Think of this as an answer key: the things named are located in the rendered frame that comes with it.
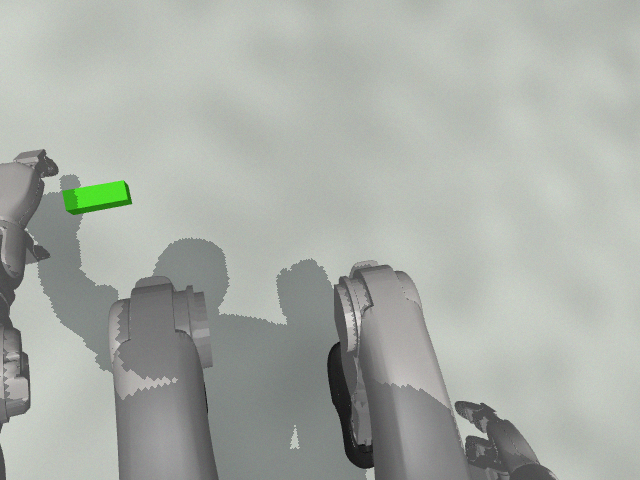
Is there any left robot arm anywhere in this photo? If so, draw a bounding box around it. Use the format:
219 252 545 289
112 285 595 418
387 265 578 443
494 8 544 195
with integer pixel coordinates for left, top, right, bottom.
0 220 31 480

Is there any right robot hand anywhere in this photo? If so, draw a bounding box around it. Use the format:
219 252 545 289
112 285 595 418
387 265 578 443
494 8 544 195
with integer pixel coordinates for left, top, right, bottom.
455 401 541 480

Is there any small box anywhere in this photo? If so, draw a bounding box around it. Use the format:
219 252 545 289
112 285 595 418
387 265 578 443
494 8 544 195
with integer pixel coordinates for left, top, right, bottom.
62 180 132 215

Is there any right robot arm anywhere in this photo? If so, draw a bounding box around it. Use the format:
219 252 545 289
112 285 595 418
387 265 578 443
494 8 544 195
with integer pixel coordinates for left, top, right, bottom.
509 464 559 480

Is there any right robot foot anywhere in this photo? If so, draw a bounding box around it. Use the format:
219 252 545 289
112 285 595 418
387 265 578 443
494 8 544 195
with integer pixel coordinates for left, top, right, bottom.
327 342 374 469

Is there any left robot hand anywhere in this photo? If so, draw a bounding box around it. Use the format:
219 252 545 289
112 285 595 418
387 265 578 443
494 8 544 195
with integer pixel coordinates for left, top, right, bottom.
0 149 59 265

